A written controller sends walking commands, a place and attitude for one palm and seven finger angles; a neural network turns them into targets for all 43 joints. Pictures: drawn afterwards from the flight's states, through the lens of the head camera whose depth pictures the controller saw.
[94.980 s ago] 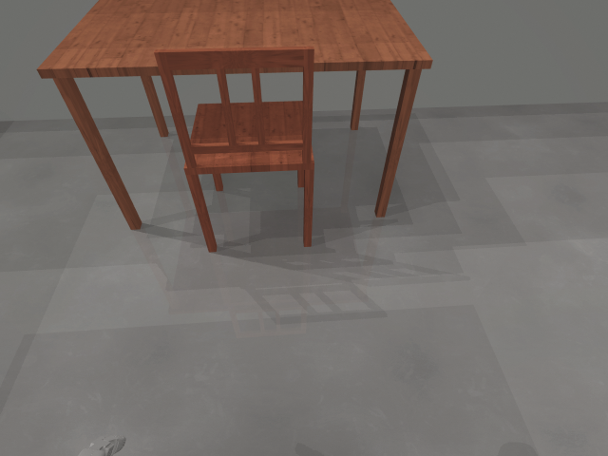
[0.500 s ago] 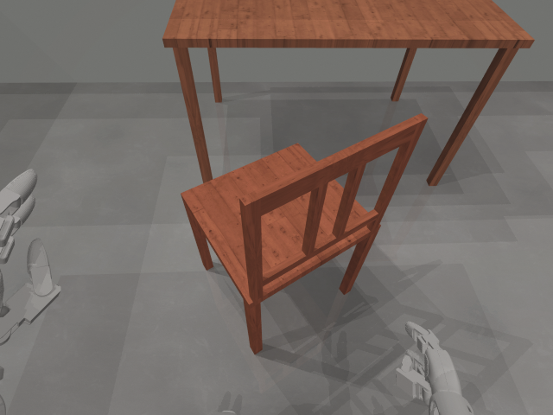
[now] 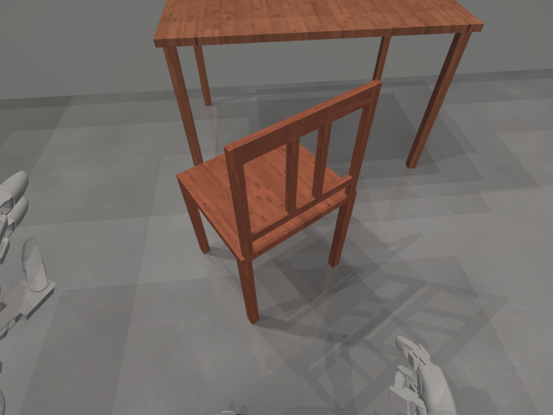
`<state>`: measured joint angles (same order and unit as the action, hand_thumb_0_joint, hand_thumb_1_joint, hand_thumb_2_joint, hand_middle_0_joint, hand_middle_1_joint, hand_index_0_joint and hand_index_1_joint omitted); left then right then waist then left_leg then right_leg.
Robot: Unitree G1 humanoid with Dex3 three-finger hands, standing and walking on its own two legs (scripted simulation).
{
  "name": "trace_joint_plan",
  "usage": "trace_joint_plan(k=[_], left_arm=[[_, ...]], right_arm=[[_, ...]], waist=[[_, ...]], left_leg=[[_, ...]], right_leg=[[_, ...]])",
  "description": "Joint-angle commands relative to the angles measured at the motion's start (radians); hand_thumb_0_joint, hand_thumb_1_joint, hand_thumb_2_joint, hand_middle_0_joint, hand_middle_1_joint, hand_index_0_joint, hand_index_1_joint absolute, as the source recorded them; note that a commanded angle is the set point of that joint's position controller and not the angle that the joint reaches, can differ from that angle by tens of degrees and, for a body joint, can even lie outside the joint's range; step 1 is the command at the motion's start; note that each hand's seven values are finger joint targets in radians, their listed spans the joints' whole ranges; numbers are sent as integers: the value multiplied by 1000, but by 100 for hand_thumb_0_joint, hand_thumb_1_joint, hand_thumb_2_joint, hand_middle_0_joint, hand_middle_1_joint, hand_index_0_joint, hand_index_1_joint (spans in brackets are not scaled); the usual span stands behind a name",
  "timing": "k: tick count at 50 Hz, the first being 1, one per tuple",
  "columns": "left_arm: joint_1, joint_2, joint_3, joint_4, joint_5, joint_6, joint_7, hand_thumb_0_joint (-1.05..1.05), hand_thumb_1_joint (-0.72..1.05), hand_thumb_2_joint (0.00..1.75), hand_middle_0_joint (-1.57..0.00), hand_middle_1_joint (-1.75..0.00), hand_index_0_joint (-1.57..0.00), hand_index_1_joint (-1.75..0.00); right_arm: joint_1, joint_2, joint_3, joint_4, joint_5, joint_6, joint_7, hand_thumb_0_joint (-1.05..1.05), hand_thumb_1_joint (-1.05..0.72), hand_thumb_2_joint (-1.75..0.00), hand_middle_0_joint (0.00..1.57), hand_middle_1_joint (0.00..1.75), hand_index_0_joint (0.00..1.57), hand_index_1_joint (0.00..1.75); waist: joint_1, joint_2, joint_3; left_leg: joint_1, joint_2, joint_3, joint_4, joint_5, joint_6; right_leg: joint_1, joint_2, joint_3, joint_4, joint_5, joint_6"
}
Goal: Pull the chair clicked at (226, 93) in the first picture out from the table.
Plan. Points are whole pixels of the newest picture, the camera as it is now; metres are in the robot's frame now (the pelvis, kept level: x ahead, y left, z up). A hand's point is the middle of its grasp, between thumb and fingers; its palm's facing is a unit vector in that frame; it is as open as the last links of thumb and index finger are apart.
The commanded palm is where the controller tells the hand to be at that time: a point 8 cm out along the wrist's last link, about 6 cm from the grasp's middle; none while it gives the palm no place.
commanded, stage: stop stepping back and stand still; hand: left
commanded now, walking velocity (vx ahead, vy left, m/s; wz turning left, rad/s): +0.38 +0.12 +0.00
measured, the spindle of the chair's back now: (291, 178) +0.65 +0.01 -0.10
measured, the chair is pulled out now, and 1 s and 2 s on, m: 0.53 0.53 0.53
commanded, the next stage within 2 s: let the arm hang, fingers relaxed in 0.64 s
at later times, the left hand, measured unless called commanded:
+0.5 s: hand out of the picture +0.12 +0.25 +0.17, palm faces +0.52 -0.73 -0.45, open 7.4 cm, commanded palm +0.06 +0.29 +0.18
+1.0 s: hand out of the picture +0.09 +0.17 -0.14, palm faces +0.04 -0.98 -0.21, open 7.4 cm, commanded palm none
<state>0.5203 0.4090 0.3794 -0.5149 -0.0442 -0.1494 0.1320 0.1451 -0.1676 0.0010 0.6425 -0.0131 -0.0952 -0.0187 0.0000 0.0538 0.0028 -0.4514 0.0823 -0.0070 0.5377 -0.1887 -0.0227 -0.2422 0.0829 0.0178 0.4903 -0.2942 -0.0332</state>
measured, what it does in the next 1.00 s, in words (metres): steps on the spot: left foot, then left foot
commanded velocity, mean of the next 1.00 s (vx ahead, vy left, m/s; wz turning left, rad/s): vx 0.12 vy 0.04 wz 0.00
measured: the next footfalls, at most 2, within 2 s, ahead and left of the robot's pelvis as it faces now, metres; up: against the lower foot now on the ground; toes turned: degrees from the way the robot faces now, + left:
left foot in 0.24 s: -0.07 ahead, +0.10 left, +0.00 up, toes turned +4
left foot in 0.70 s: -0.01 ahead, +0.09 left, +0.00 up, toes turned +6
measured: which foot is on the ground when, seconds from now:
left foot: up 0.00-0.22, down 0.24-0.46, up 0.48-0.68, down 0.70-1.00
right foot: down 0.00-0.72, up 0.74-0.94, down 0.96-1.00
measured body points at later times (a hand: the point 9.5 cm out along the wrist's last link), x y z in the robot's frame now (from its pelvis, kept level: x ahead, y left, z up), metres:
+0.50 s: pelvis -0.06 -0.02 -0.01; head -0.10 -0.04 +0.44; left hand +0.08 +0.29 +0.19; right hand +0.09 -0.25 -0.10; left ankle -0.11 +0.09 -0.73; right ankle -0.04 -0.10 -0.73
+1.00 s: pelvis -0.03 -0.01 -0.01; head -0.01 -0.02 +0.44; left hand +0.08 +0.22 -0.12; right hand +0.10 -0.24 -0.14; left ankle -0.04 +0.11 -0.73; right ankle -0.02 -0.11 -0.74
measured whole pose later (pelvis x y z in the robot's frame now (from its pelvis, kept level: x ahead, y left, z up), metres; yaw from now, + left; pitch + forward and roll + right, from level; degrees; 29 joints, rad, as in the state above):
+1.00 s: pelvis -0.03 -0.01 -0.01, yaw +5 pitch +0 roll +2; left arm 0.26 0.18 -0.01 0.63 0.03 0.04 0.00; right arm 0.21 -0.19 0.00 0.80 -0.03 -0.02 0.00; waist -0.03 -0.03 0.03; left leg -0.30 -0.03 0.04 0.62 -0.34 0.01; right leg -0.32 0.01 0.05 0.67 -0.34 -0.03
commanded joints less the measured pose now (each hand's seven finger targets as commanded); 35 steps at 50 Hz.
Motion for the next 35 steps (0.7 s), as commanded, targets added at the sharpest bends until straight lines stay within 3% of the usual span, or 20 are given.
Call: trace_joint_plan(k=[1, 4, 7, 10, 13, 15, 16, 17, 20, 21, 22, 24, 25, 26, 27, 29, 31, 33, 34, 35], left_arm=[[134, 243, 204, -176, -16, -72, 32, 0, 90, 90, -20, -30, -20, -30], [137, 207, 188, -109, -15, -47, 50, 0, 90, 90, -20, -30, -20, -30], [1, 205, 147, -98, -3, -68, 54, 0, 90, 90, -20, -30, -20, -30], [-7, 182, 115, -102, 7, -85, 50, 0, 90, 90, -20, -30, -20, -30], [15, 191, 122, -177, 7, -98, 47, 0, 90, 90, -20, -30, -20, -30], [16, 194, 138, -196, 14, -88, 51, 0, 90, 90, -20, -30, -20, -30], [-31, 209, 150, -208, 22, -80, 50, 0, 90, 90, -20, -30, -20, -30], [-58, 187, 135, -194, 27, -79, 50, 0, 90, 90, -20, -30, -20, -30], [-73, 164, 119, -99, 26, -76, 47, 0, 90, 90, -20, -30, -20, -30], [-79, 181, 125, -66, 27, -73, 44, 0, 90, 90, -20, -30, -20, -30], [-92, 162, 109, -35, 27, -79, 39, 0, 90, 90, -20, -30, -20, -30], [-113, 175, 111, 3, 29, -94, 31, 0, 90, 90, -20, -30, -20, -30], [-114, 170, 105, 3, 30, -106, 29, 0, 90, 90, -20, -30, -20, -30], [-94, 166, 108, 12, 31, -111, 25, 0, 90, 90, -20, -30, -20, -30], [-78, 171, 114, -11, 25, -120, 20, 0, 90, 90, -20, -30, -20, -30], [-69, 188, 130, -79, 24, -129, 18, 0, 90, 90, -20, -30, -20, -30], [-74, 209, 144, -159, 21, -127, 30, 0, 90, 90, -20, -30, -20, -30], [-62, 193, 130, -226, 14, -126, 38, 0, 90, 90, -20, -30, -20, -30], [-71, 194, 129, -257, 9, -128, 42, 0, 90, 90, -20, -30, -20, -30], [-65, 194, 139, -285, 5, -132, 49, 0, 90, 90, -20, -30, -20, -30]], right_arm=[[-34, -146, -86, -183, 40, -29, -16, 0, -90, -90, 20, 30, 20, 30], [-44, -113, -50, -179, 33, -4, -38, 0, -90, -90, 20, 30, 20, 30], [-31, -147, -46, -173, 31, -31, -56, 0, -90, -90, 20, 30, 20, 30], [35, -169, -55, -174, 31, -68, -63, 0, -90, -90, 20, 30, 20, 30], [56, -199, -65, -191, 37, -82, -61, 0, -90, -90, 20, 30, 20, 30], [40, -187, -53, -176, 35, -86, -59, 0, -90, -90, 20, 30, 20, 30], [37, -178, -51, -175, 37, -93, -60, 0, -90, -90, 20, 30, 20, 30], [35, -174, -52, -172, 35, -103, -60, 0, -90, -90, 20, 30, 20, 30], [30, -194, -53, -154, 32, -114, -53, 0, -90, -90, 20, 30, 20, 30], [26, -197, -56, -152, 33, -114, -54, 0, -90, -90, 20, 30, 20, 30], [23, -196, -60, -151, 29, -108, -55, 0, -90, -90, 20, 30, 20, 30], [45, -184, -75, -154, 35, -84, -41, 0, -90, -90, 20, 30, 20, 30], [44, -188, -85, -153, 34, -74, -35, 0, -90, -90, 20, 30, 20, 30], [35, -192, -83, -150, 31, -64, -26, 0, -90, -90, 20, 30, 20, 30], [34, -165, -64, -148, 27, -53, -23, 0, -90, -90, 20, 30, 20, 30], [22, -136, -42, -164, 25, -33, -26, 0, -90, -90, 20, 30, 20, 30], [-8, -126, -27, -177, 18, -34, -39, 0, -90, -90, 20, 30, 20, 30], [11, -131, -30, -183, 11, -50, -48, 0, -90, -90, 20, 30, 20, 30], [14, -146, -35, -184, 10, -61, -50, 0, -90, -90, 20, 30, 20, 30], [10, -163, -40, -188, 11, -72, -52, 0, -90, -90, 20, 30, 20, 30]], waist=[[15, -320, -221], [-29, -147, -154], [-32, -144, -27], [-26, -110, -39], [-24, 90, -73], [-30, 228, -52], [-28, 234, -9], [-30, 188, 45], [-11, 41, 97], [-11, -28, 106], [-12, -111, 120], [-22, -303, 56], [-20, -301, 68], [-22, -214, 65], [-25, -161, 35], [-20, -147, -9], [-18, -154, -42], [-22, -45, -48], [-22, 47, -30], [-13, 162, -31]], left_leg=[[72, -130, -23, 422, -182, 4], [55, -77, -29, 333, -149, 9], [186, -71, -3, 69, -173, 46], [253, -80, 20, -177, -229, 90], [290, 37, -115, -270, -174, 143], [214, 108, -217, -310, -346, 168], [127, 143, -251, -352, -476, 183], [64, 150, -259, -349, -468, 192], [-12, 94, -153, -213, -296, 149], [-32, 56, -110, -150, -290, 128], [-73, -5, -67, -24, -283, 106], [-85, -100, 38, 322, -326, 58], [-90, -100, 3, 456, -284, 51], [-90, -82, -27, 491, -255, 48], [-84, -55, -36, 445, -228, 50], [43, -40, -3, 291, -201, 55], [228, -46, 48, 71, -134, 63], [352, -72, 60, -83, -84, 61], [365, -27, -14, -164, -115, 72], [367, 80, -176, -251, -139, 113]], right_leg=[[-41, -341, 281, -276, 225, 4], [-62, -322, 246, -261, -46, -75], [-178, -298, 206, -318, -265, -43], [-75, -237, 191, -253, -293, -8], [-22, -109, 68, -6, -89, 40], [-83, -81, -20, 134, -87, 49], [-78, -73, -43, 229, -89, 53], [-67, -72, -51, 253, -82, 53], [77, -71, -57, 31, -29, 36], [106, -83, -6, -35, -37, 24], [109, -133, 126, -112, -90, -14], [60, -363, 508, -325, -389, -112], [26, -392, 549, -380, -398, -104], [-1, -398, 537, -370, -346, -104], [33, -394, 451, -317, -231, -125], [-1, -347, 284, -269, -94, -132], [-75, -292, 157, -241, -123, -94], [-105, -220, 107, -186, -181, -51], [-119, -180, 93, -110, -167, -28], [-139, -111, 55, 7, -106, 3]])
